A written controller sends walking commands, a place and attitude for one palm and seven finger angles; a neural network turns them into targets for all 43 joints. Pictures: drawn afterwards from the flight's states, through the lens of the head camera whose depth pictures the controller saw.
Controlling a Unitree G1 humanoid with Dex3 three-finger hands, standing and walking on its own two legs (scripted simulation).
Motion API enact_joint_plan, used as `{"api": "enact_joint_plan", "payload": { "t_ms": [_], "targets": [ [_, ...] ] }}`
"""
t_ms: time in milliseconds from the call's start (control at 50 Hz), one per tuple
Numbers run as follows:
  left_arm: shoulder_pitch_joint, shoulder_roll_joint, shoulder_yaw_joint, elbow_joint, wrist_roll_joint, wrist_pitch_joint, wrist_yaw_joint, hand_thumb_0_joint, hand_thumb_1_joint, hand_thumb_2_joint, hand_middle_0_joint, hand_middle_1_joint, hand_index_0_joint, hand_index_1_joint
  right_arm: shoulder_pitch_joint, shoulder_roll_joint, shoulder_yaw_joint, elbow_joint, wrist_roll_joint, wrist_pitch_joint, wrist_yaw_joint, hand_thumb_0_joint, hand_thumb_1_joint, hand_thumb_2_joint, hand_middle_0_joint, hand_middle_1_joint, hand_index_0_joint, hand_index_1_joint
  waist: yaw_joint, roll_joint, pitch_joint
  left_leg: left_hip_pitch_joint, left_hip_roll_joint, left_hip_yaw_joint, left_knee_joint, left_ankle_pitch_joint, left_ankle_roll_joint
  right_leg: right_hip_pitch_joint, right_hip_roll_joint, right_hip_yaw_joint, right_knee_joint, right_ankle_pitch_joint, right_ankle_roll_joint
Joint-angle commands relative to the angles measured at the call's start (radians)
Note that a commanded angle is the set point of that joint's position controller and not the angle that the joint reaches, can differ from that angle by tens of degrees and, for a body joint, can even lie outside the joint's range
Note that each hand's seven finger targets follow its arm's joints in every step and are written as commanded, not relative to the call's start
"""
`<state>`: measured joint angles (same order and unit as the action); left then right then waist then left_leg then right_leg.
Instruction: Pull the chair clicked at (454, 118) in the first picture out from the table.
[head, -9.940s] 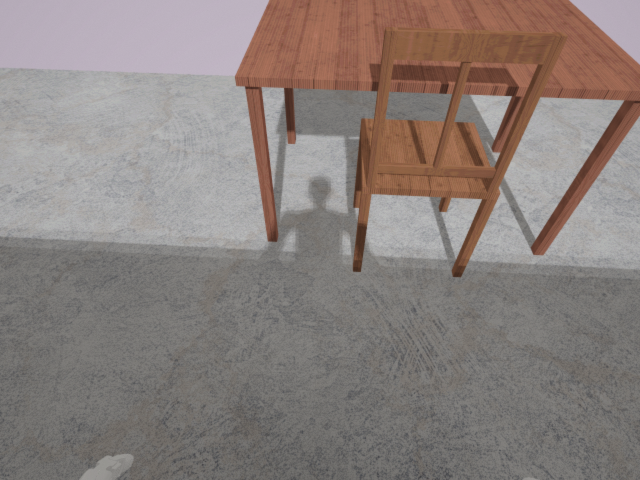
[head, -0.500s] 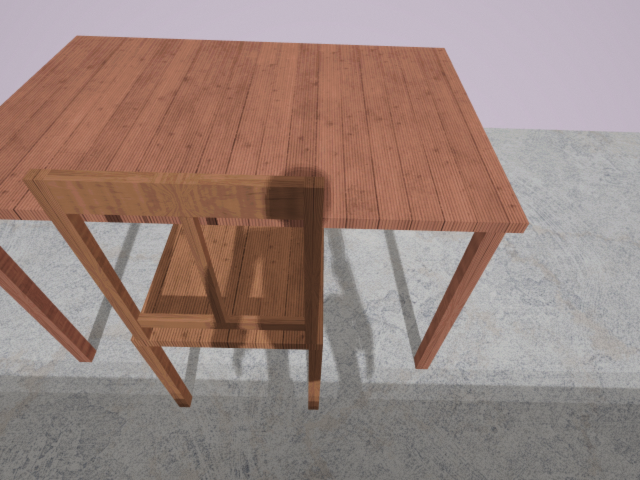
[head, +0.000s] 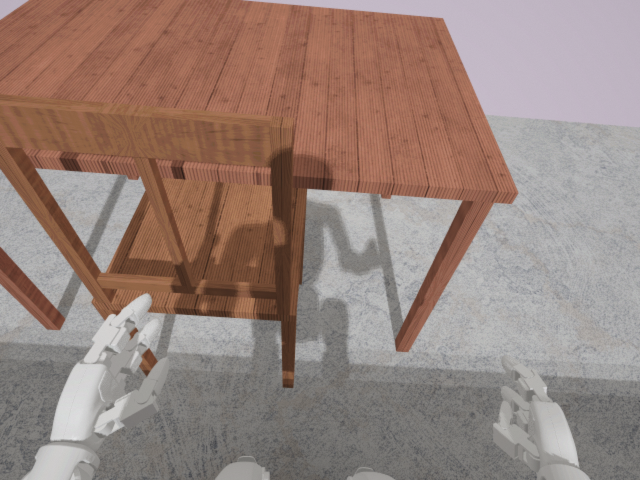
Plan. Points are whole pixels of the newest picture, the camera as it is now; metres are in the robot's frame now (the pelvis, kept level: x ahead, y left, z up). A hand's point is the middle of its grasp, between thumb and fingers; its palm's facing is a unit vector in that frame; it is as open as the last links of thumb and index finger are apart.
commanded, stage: raise the hand toward the chair's back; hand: left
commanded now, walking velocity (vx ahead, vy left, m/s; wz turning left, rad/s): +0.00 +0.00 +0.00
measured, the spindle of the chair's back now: (169, 229) +0.50 +0.26 -0.02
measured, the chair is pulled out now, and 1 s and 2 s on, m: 0.00 0.00 0.00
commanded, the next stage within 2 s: aim the fingers beside a spindle in 1.72 s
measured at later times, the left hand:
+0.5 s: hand (133, 377) +0.24 +0.22 +0.02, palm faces +0.03 -1.00 -0.02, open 13.2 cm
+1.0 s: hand (113, 385) +0.23 +0.25 +0.01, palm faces +0.00 -1.00 -0.05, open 16.7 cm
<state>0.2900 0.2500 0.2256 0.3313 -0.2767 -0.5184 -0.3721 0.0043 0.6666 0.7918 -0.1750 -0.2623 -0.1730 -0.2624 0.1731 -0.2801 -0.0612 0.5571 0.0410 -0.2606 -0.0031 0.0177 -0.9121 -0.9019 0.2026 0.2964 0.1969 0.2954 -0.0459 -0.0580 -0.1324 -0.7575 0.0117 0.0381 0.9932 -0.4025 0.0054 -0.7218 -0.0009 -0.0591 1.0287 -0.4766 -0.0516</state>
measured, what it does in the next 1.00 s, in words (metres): stands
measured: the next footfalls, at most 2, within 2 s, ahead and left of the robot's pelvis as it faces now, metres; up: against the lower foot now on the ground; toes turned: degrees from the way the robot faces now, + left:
none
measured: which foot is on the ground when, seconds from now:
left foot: down 0.00-1.00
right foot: down 0.00-1.00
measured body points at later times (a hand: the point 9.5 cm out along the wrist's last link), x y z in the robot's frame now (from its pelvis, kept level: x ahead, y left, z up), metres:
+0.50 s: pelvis +0.02 +0.01 -0.03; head +0.10 +0.00 +0.42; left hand +0.23 +0.28 +0.02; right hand +0.18 -0.22 -0.13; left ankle +0.05 +0.12 -0.67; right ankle +0.02 -0.09 -0.67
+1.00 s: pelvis +0.01 +0.04 -0.02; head +0.07 +0.06 +0.42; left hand +0.22 +0.30 +0.02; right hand +0.22 -0.18 -0.08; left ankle +0.05 +0.12 -0.67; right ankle +0.02 -0.09 -0.67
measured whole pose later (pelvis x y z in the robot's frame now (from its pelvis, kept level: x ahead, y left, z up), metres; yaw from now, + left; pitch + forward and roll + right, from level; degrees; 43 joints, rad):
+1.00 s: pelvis +0.01 +0.04 -0.02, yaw +1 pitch +16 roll -4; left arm 0.36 0.27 0.20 0.03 -0.27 -0.34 -0.29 -0.01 -0.45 0.32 -0.06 -0.09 -0.06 -0.09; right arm 0.20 -0.22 0.03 0.48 0.03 -0.19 -0.04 0.02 -0.90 -0.90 0.21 0.30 0.20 0.30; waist -0.01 0.03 -0.16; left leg -0.96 0.00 0.00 1.17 -0.48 0.06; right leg -0.86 -0.01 -0.10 1.11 -0.52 0.00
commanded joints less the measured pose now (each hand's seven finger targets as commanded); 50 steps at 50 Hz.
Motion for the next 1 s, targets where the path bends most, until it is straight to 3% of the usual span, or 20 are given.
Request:
{"api": "enact_joint_plan", "payload": {
  "t_ms": [0, 60, 100, 140, 180, 220, 240, 300, 340, 380, 440, 460, 540, 620, 640, 680, 740, 840, 900, 980],
  "targets": [
    [0.102, 0.176, 0.156, -0.285, -0.084, -0.011, -0.053, 0.0, 0.433, 0.7, -0.153, -0.227, -0.153, -0.227, -0.074, -0.096, -0.027, -0.217, 0.006, -0.037, -0.014, 0.0, -0.9, -0.9, 0.2, 0.3, 0.2, 0.3, 0.097, 0.101, -0.138, -0.099, -0.054, 0.004, 0.015, -0.012, 0.009, 0.065, -0.044, 0.19, -0.215, -0.092, 0.038],
    [-0.108, 0.25, 0.172, -0.699, -0.083, -0.173, 0.02, 0.0, 0.363, 0.67, -0.146, -0.216, -0.146, -0.216, -0.011, -0.075, -0.025, -0.177, -0.034, -0.059, -0.034, 0.0, -0.9, -0.9, 0.2, 0.3, 0.2, 0.3, 0.049, 0.252, -0.293, -0.013, -0.016, -0.044, 0.102, 0.108, 0.028, 0.018, -0.014, 0.182, -0.107, 0.089, 0.025],
    [-0.056, 0.184, 0.093, -0.685, -0.066, -0.224, 0.039, 0.0, 0.317, 0.65, -0.142, -0.208, -0.142, -0.208, -0.004, -0.069, -0.021, -0.115, -0.038, -0.068, -0.046, 0.0, -0.9, -0.9, 0.2, 0.3, 0.2, 0.3, 0.015, 0.264, -0.262, 0.011, -0.006, -0.056, 0.128, 0.144, 0.031, -0.052, 0.005, 0.148, -0.071, 0.154, 0.019],
    [-0.087, 0.135, 0.01, -0.653, -0.073, -0.231, 0.001, 0.0, 0.27, 0.63, -0.137, -0.201, -0.137, -0.201, 0.0, -0.09, -0.008, -0.077, -0.039, -0.085, -0.054, 0.0, -0.9, -0.9, 0.2, 0.3, 0.2, 0.3, -0.03, 0.252, -0.203, -0.02, 0.005, -0.079, 0.173, 0.135, 0.038, -0.135, 0.017, 0.126, -0.044, 0.15, 0.023],
    [-0.06, 0.141, -0.012, -0.518, -0.061, -0.193, -0.058, 0.0, 0.223, 0.61, -0.132, -0.194, -0.132, -0.194, 0.0, -0.098, -0.004, -0.047, -0.025, -0.094, -0.06, 0.0, -0.9, -0.9, 0.2, 0.3, 0.2, 0.3, -0.058, 0.165, -0.146, -0.117, 0.009, -0.082, 0.204, 0.073, 0.04, -0.155, 0.009, 0.142, -0.066, 0.098, 0.039],
    [-0.022, 0.156, 0.004, -0.376, -0.052, -0.085, -0.111, 0.0, 0.177, 0.59, -0.128, -0.186, -0.128, -0.186, -0.003, -0.106, -0.006, -0.055, -0.007, -0.084, -0.071, 0.0, -0.9, -0.9, 0.2, 0.3, 0.2, 0.3, -0.049, 0.08, -0.133, -0.188, 0.005, -0.076, 0.202, 0.031, 0.043, -0.139, -0.001, 0.172, -0.11, 0.025, 0.052],
    [0.001, 0.174, 0.041, -0.286, -0.065, -0.01, -0.143, 0.0, 0.153, 0.58, -0.125, -0.183, -0.125, -0.183, -0.008, -0.109, -0.005, -0.061, 0.005, -0.073, -0.076, 0.0, -0.9, -0.9, 0.2, 0.3, 0.2, 0.3, -0.022, 0.063, -0.148, -0.19, 0.004, -0.074, 0.197, 0.048, 0.044, -0.104, 0.002, 0.182, -0.118, 0.031, 0.053],
    [0.088, 0.235, 0.169, -0.339, -0.116, 0.175, -0.167, 0.0, 0.083, 0.55, -0.118, -0.172, -0.118, -0.172, -0.04, -0.102, -0.008, -0.134, 0.017, -0.036, -0.077, 0.0, -0.9, -0.9, 0.2, 0.3, 0.2, 0.3, 0.069, 0.012, -0.333, -0.162, -0.016, -0.066, 0.143, 0.132, 0.041, 0.138, -0.043, 0.207, -0.143, 0.177, 0.086],
    [0.157, 0.256, 0.272, -0.388, -0.149, 0.225, -0.124, 0.0, 0.037, 0.53, -0.114, -0.164, -0.114, -0.164, -0.05, -0.074, -0.013, -0.16, 0.012, -0.017, -0.07, 0.0, -0.9, -0.9, 0.2, 0.3, 0.2, 0.3, 0.12, -0.017, -0.431, -0.124, -0.013, -0.077, 0.125, 0.209, 0.033, 0.24, -0.047, 0.197, -0.106, 0.358, 0.106],
    [0.176, 0.203, 0.267, -0.51, -0.156, 0.191, -0.049, 0.0, -0.01, 0.51, -0.109, -0.157, -0.109, -0.157, -0.037, -0.037, -0.018, -0.164, 0.003, -0.021, -0.064, 0.0, -0.9, -0.9, 0.2, 0.3, 0.2, 0.3, 0.126, 0.004, -0.452, -0.077, -0.008, -0.073, 0.088, 0.258, 0.026, 0.246, -0.039, 0.14, -0.072, 0.487, 0.093],
    [0.157, 0.137, 0.185, -0.518, -0.113, 0.106, 0.035, 0.0, -0.08, 0.48, -0.102, -0.146, -0.102, -0.146, -0.04, -0.03, -0.017, -0.129, -0.013, -0.028, -0.052, 0.0, -0.9, -0.9, 0.2, 0.3, 0.2, 0.3, 0.103, 0.026, -0.306, -0.048, -0.002, -0.077, 0.069, 0.268, 0.019, 0.089, -0.004, 0.064, -0.038, 0.407, 0.056],
    [0.133, 0.115, 0.141, -0.521, -0.09, 0.075, 0.046, 0.0, -0.103, 0.47, -0.1, -0.142, -0.1, -0.142, -0.026, -0.036, -0.018, -0.121, -0.018, -0.028, -0.048, 0.0, -0.9, -0.9, 0.2, 0.3, 0.2, 0.3, 0.074, 0.034, -0.281, -0.041, -0.001, -0.077, 0.073, 0.251, 0.021, 0.024, 0.001, 0.049, -0.029, 0.358, 0.055],
    [0.098, 0.055, 0.018, -0.386, -0.04, 0.022, 0.023, 0.0, -0.197, 0.43, -0.09, -0.128, -0.09, -0.128, -0.002, -0.078, -0.019, -0.103, -0.016, -0.028, -0.048, 0.0, -0.9, -0.9, 0.2, 0.3, 0.2, 0.3, 0.001, 0.009, -0.138, -0.099, -0.001, -0.09, 0.085, 0.099, 0.03, -0.163, 0.016, 0.021, -0.033, 0.102, 0.039],
    [0.072, 0.15, 0.06, -0.528, -0.057, 0.006, -0.015, 0.0, -0.29, 0.39, -0.081, -0.113, -0.081, -0.113, 0.014, -0.104, -0.018, -0.148, -0.004, -0.047, -0.059, 0.0, -0.9, -0.9, 0.2, 0.3, 0.2, 0.3, 0.037, 0.125, -0.286, -0.002, -0.002, -0.096, 0.038, 0.088, 0.032, -0.115, 0.011, 0.024, -0.045, 0.061, 0.026],
    [0.059, 0.19, 0.087, -0.583, -0.058, 0.007, -0.004, 0.0, -0.313, 0.38, -0.079, -0.109, -0.079, -0.109, 0.012, -0.108, -0.017, -0.151, -0.005, -0.048, -0.059, 0.0, -0.9, -0.9, 0.2, 0.3, 0.2, 0.3, 0.047, 0.159, -0.323, 0.034, 0.001, -0.1, 0.033, 0.12, 0.031, -0.1, 0.015, 0.019, -0.034, 0.087, 0.021],
    [0.093, 0.194, 0.103, -0.685, -0.061, -0.002, 0.034, 0.0, -0.36, 0.36, -0.074, -0.102, -0.074, -0.102, 0.011, -0.09, -0.015, -0.159, -0.008, -0.048, -0.059, 0.0, -0.9, -0.9, 0.2, 0.3, 0.2, 0.3, 0.073, 0.218, -0.383, 0.136, 0.008, -0.11, 0.002, 0.214, 0.02, -0.083, 0.015, 0.0, -0.024, 0.139, 0.016],
    [0.138, 0.177, 0.12, -0.667, -0.05, 0.013, 0.108, 0.0, -0.43, 0.33, -0.067, -0.091, -0.067, -0.091, 0.002, -0.078, -0.015, -0.145, -0.012, -0.025, -0.052, 0.0, -0.9, -0.9, 0.2, 0.3, 0.2, 0.3, 0.072, 0.216, -0.332, 0.151, 0.016, -0.127, -0.017, 0.247, 0.007, -0.102, 0.023, -0.025, -0.022, 0.14, 0.018],
    [0.125, 0.083, 0.014, -0.456, -0.004, 0.099, 0.117, 0.0, -0.5, 0.3, -0.06, -0.08, -0.06, -0.08, 0.002, -0.097, -0.001, -0.163, -0.008, 0.027, -0.045, 0.0, -0.9, -0.9, 0.2, 0.3, 0.2, 0.3, 0.014, 0.131, -0.123, 0.025, 0.017, -0.15, -0.063, 0.0, 0.005, -0.184, 0.027, -0.047, -0.046, 0.027, 0.027],
    [0.058, 0.107, -0.007, -0.46, -0.004, 0.13, 0.075, 0.0, -0.5, 0.3, -0.06, -0.08, -0.06, -0.08, 0.017, -0.117, 0.008, -0.2, 0.001, 0.031, -0.051, 0.0, -0.9, -0.9, 0.2, 0.3, 0.2, 0.3, 0.008, 0.101, -0.137, 0.014, 0.01, -0.148, -0.077, -0.067, 0.011, -0.153, 0.025, -0.034, -0.073, 0.001, 0.026],
    [-0.044, 0.18, 0.045, -0.606, -0.019, 0.094, 0.066, 0.0, -0.5, 0.3, -0.06, -0.08, -0.06, -0.08, 0.032, -0.115, 0.015, -0.211, -0.007, 0.015, -0.059, 0.0, -0.9, -0.9, 0.2, 0.3, 0.2, 0.3, 0.022, 0.159, -0.258, 0.117, 0.012, -0.153, -0.067, 0.042, 0.008, -0.116, 0.025, -0.023, -0.069, 0.054, 0.02]
  ]
}}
